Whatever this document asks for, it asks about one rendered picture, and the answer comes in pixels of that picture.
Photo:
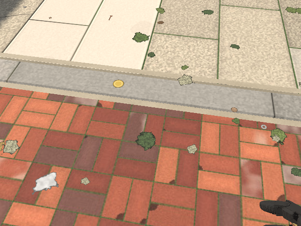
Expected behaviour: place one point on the robot right hand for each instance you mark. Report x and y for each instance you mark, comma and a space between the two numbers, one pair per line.
289, 210

